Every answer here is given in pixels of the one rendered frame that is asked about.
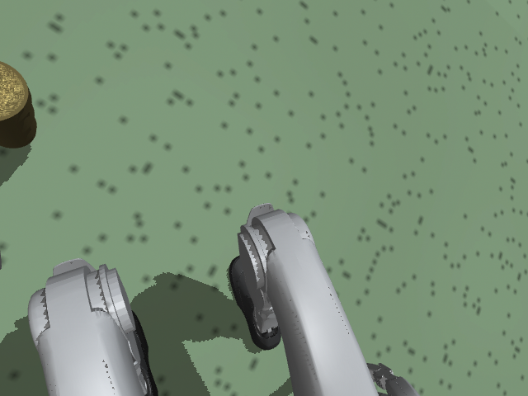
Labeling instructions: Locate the right robot hand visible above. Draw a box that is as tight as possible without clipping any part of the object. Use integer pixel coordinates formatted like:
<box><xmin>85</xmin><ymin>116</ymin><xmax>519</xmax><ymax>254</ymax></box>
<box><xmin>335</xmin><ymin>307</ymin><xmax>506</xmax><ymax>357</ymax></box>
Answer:
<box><xmin>366</xmin><ymin>363</ymin><xmax>420</xmax><ymax>396</ymax></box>

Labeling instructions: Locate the cup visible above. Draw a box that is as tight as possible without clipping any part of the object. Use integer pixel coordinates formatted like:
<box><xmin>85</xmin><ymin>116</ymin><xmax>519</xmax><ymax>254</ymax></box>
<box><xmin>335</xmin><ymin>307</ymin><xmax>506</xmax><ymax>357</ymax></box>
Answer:
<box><xmin>0</xmin><ymin>61</ymin><xmax>37</xmax><ymax>149</ymax></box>

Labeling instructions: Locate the right robot foot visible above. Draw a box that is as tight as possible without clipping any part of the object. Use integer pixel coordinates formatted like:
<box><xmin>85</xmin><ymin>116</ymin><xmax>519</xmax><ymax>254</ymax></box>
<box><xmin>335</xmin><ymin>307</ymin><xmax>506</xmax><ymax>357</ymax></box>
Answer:
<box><xmin>229</xmin><ymin>256</ymin><xmax>281</xmax><ymax>350</ymax></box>

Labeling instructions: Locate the left robot foot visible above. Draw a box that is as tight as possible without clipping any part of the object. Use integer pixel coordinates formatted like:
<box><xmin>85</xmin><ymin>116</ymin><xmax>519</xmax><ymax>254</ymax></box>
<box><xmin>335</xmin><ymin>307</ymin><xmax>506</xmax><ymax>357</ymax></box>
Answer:
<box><xmin>132</xmin><ymin>311</ymin><xmax>158</xmax><ymax>396</ymax></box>

